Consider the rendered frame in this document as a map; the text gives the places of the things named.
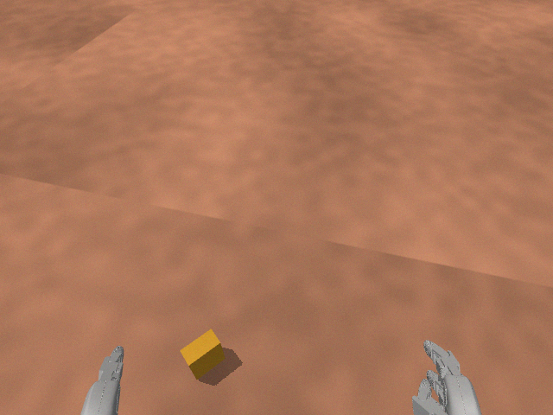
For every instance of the left robot hand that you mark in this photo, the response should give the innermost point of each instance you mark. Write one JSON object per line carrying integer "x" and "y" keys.
{"x": 103, "y": 396}

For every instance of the right robot hand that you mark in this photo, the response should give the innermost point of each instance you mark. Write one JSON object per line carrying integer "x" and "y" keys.
{"x": 455, "y": 391}

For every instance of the carton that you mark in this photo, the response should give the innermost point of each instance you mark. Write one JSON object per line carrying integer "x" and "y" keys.
{"x": 203, "y": 354}

